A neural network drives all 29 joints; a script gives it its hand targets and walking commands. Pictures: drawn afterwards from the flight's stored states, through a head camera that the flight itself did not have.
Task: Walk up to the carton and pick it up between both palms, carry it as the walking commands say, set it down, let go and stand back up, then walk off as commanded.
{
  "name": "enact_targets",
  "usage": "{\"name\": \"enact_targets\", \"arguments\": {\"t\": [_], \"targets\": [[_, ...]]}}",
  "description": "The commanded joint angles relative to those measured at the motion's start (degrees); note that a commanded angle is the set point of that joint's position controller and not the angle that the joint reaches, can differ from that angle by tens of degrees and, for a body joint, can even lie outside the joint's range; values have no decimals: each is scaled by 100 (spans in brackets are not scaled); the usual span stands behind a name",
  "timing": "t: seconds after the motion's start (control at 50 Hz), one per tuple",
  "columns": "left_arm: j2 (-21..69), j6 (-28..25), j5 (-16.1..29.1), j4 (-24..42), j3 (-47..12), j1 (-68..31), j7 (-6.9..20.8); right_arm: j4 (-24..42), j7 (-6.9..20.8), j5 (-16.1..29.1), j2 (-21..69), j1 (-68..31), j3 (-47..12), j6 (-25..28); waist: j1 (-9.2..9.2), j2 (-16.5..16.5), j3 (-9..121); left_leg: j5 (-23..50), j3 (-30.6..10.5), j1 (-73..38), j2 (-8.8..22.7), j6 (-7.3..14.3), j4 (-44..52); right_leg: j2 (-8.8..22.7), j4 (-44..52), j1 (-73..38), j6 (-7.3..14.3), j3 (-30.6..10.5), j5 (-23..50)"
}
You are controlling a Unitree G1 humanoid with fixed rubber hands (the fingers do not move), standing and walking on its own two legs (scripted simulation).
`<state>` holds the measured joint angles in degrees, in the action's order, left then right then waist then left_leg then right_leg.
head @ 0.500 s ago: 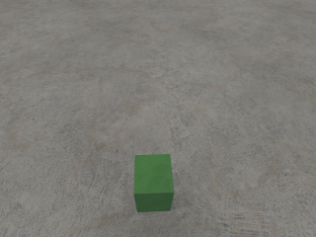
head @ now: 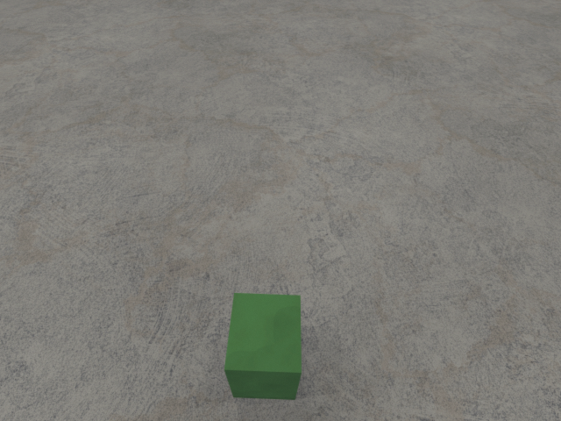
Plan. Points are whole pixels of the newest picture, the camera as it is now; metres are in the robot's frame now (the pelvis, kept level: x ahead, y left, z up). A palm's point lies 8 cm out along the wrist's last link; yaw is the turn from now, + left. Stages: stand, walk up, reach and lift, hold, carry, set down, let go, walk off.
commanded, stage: walk up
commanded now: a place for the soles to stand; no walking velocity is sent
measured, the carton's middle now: (265, 348) +0.45 +0.05 -0.62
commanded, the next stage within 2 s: stand in 0.90 s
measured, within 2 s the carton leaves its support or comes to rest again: neither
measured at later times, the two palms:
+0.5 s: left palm out of the picture +0.09 +0.30 -0.10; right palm out of the picture +0.12 -0.29 -0.10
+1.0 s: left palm out of the picture +0.08 +0.32 -0.10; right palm out of the picture +0.09 -0.28 -0.10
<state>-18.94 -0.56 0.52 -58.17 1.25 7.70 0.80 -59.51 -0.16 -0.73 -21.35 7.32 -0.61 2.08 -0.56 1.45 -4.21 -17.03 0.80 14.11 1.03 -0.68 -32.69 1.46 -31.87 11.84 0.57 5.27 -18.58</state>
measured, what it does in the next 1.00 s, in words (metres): stands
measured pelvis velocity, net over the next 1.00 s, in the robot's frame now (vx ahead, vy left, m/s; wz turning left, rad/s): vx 0.01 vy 0.02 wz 0.00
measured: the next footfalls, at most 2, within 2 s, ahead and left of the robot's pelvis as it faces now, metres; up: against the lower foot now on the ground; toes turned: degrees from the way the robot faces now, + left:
none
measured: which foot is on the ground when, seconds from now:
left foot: down 0.00-1.00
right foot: down 0.00-1.00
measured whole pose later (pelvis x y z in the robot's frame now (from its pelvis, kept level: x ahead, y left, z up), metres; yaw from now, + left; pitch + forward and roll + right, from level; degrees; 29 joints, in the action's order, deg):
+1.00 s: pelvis +0.01 +0.02 +0.02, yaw +0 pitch -2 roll +0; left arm -20.5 -1.2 -0.1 -64.8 1.0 5.3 -0.3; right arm -65.7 0.7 -1.2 -19.9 4.1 0.6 0.6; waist -0.6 0.7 -3.2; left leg -10.8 1.8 5.9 -1.0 1.4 -18.8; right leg 3.0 -18.4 4.0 -1.5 4.5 -12.1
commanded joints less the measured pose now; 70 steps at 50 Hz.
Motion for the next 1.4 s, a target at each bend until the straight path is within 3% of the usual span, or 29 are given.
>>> {"name": "enact_targets", "arguments": {"t": [0.0, 0.04, 0.14, 0.18, 0.22, 0.38, 0.44, 0.46, 0.54, 0.62, 0.68, 0.72, 0.74, 0.78, 0.86, 0.88, 0.92, 1.0, 1.02, 1.06, 1.1, 1.12, 1.14, 1.16, 1.24, 1.28, 1.34, 1.36, 1.38], "targets": [[-1469, -184, 18, 248, 263, -323, -127, 229, -102, 60, -1176, -180, 268, 70, 35, -172, 954, 2914, -479, -845, 613, 341, 409, 783, 686, -414, 216, -792, 3147], [-1434, -170, 24, 135, 259, -276, -165, 149, -102, 88, -1085, -365, 255, 49, -21, 249, 948, 3038, -424, -787, 623, 396, 364, 749, 618, -624, 184, -675, 3609], [-1423, -152, 18, 70, 202, -391, -201, 43, -94, 95, -1148, -603, 308, -42, -38, 3, 1104, 3218, -248, -1028, 608, 330, 634, 768, 718, -942, 131, -599, 3905], [-1328, -149, 31, 55, 158, -454, -192, 46, -76, 22, -1023, -948, 283, -72, -79, -163, 1025, 2927, -312, -997, 599, 305, 807, 779, 1010, -858, 69, -638, 3399], [-1264, -125, 11, 5, 133, -642, -191, -65, -64, 33, -1071, -920, 305, -82, 7, 172, 885, 2684, -360, -1003, 640, 316, 969, 736, 1168, -782, 48, -625, 3087], [-1379, -103, -40, -194, 167, -613, -138, -194, -12, 7, -1051, -1037, 283, -79, -89, -45, 678, 1910, -416, -951, 618, 250, 1480, 721, 1533, -789, 34, -622, 1847], [-1411, -113, -59, -219, 185, -747, -122, -263, -17, -25, -1026, -1055, 269, -53, -58, 36, 599, 1633, -422, -755, 578, 247, 1534, 701, 1611, -825, 79, -650, 1597], [-1309, -118, -42, -241, 169, -714, -118, -253, -4, -15, -1010, -1086, 240, -48, -34, -161, 703, 1546, -474, -876, 625, 238, 1572, 721, 1635, -818, 69, -661, 1569], [-1345, -117, -41, -356, 163, -670, -109, -345, -11, -15, -1072, -956, 276, -23, -38, -73, 693, 1687, -547, -908, 644, 245, 1661, 685, 1623, -824, 79, -668, 1565], [-1411, -145, -69, -397, 174, -488, -133, -302, 18, -70, -1015, -833, 315, -46, -41, -294, 722, 1464, -511, -1014, 592, 249, 1646, 756, 1645, -835, 62, -679, 1493], [-1374, -156, -66, -354, 158, -628, -149, -322, 32, -60, -1071, -740, 316, -68, -4, -134, 606, 1207, -604, -846, 611, 243, 1775, 689, 1633, -842, 77, -644, 1208], [-1310, -162, -55, -370, 154, -566, -135, -332, 23, -83, -1047, -735, 343, -62, -40, -335, 405, 1253, -595, -849, 629, 261, 1782, 647, 1694, -634, 108, -662, 1107], [-1269, -145, -80, -354, 168, -547, -153, -360, 16, -90, -1075, -740, 323, -67, -39, -193, 524, 1093, -669, -739, 690, 310, 1819, 641, 1687, -826, 100, -604, 1138], [-1316, -156, -82, -333, 171, -493, -132, -334, 31, -102, -1063, -719, 318, -51, -71, -410, 456, 1177, -614, -788, 649, 248, 1874, 696, 1631, -720, 89, -695, 1134], [-1325, -166, -41, -323, 180, -404, -168, -279, 25, -45, -1033, -713, 340, -37, -61, -49, 358, 1535, -642, -692, 621, 267, 1703, 633, 1584, -751, 68, -606, 1478], [-1355, -158, -62, -375, 172, -432, -164, -266, 21, -76, -1090, -656, 356, -42, 28, -265, 487, 1459, -650, -837, 618, 272, 1754, 646, 1605, -690, 94, -615, 1382], [-1286, -178, -67, -245, 157, -620, -167, -285, 30, -70, -1056, -536, 344, -54, 9, -27, 424, 1669, -663, -770, 631, 225, 1700, 704, 1605, -760, 102, -629, 1532], [-1350, -162, -53, -321, 154, -446, -164, -182, 22, -45, -1007, -671, 354, -41, -68, -232, 568, 1849, -638, -900, 582, 238, 1652, 712, 1577, -805, 89, -629, 1628], [-1349, -165, -62, -259, 150, -515, -168, -210, 25, -25, -1043, -582, 380, -48, -11, 18, 660, 1867, -613, -964, 606, 252, 1653, 724, 1557, -921, 102, -650, 1759], [-1384, -167, -71, -252, 128, -471, -181, -248, 17, -47, -1059, -678, 376, -52, -49, -69, 583, 1880, -620, -1003, 610, 263, 1661, 719, 1582, -810, 69, -623, 1674], [-1388, -155, -70, -251, 145, -416, -184, -229, 31, -45, -1099, -607, 396, -44, -40, -412, 573, 1991, -587, -962, 588, 270, 1698, 686, 1554, -843, 55, -611, 1696], [-1388, -175, -53, -276, 132, -511, -187, -233, 24, -32, -1046, -591, 408, -55, 16, -111, 447, 2066, -600, -929, 599, 224, 1704, 704, 1574, -764, 49, -632, 1866], [-1378, -183, -67, -234, 119, -502, -173, -154, 35, -48, -1051, -559, 393, -32, -5, -240, 591, 2167, -607, -995, 621, 262, 1643, 719, 1587, -841, 62, -634, 1853], [-1385, -196, -56, -255, 160, -560, -206, -215, 49, -35, -1040, -541, 388, -35, 57, 93, 649, 2207, -689, -1065, 636, 270, 1675, 700, 1493, -855, 84, -603, 1882], [-1311, -184, -55, -231, 108, -375, -204, -110, 24, -50, -1056, -610, 404, -64, -51, -277, 671, 2173, -591, -1022, 588, 323, 1522, 743, 1564, -854, 52, -593, 1874], [-1390, -177, -69, -197, 158, -393, -204, -123, 29, -32, -1034, -565, 415, -91, -32, -60, 624, 2003, -557, -956, 579, 282, 1586, 753, 1557, -939, 40, -582, 1872], [-1328, -194, -77, -174, 115, -414, -200, -154, 40, -14, -1087, -615, 397, -76, 11, -244, 715, 2157, -620, -1103, 619, 267, 1608, 747, 1577, -886, 68, -584, 1945], [-1407, -192, -83, -188, 147, -381, -210, -111, 25, -29, -1077, -538, 422, -79, -5, -30, 729, 2153, -587, -1051, 606, 283, 1586, 727, 1613, -961, 39, -614, 2023], [-1399, -193, -75, -238, 137, -392, -217, -116, 30, -33, -1019, -557, 414, -91, 2, -151, 713, 2277, -594, -1098, 591, 251, 1536, 733, 1545, -990, 34, -574, 2184]]}}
